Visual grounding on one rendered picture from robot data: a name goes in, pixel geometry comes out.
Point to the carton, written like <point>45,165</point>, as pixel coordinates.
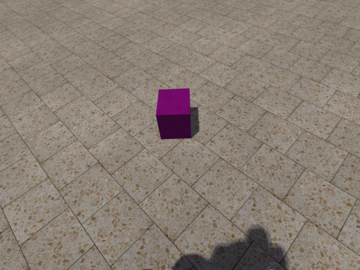
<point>173,113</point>

